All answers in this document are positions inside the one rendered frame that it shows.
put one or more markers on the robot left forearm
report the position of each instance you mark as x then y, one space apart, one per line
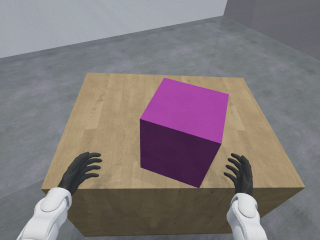
49 214

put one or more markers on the robot right hand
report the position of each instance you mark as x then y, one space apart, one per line
243 181

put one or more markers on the robot left hand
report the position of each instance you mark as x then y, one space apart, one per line
75 173

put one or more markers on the robot right forearm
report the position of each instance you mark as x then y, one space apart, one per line
244 218

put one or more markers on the pedestal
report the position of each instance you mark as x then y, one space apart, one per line
127 200

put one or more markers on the carton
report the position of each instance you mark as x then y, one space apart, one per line
181 131

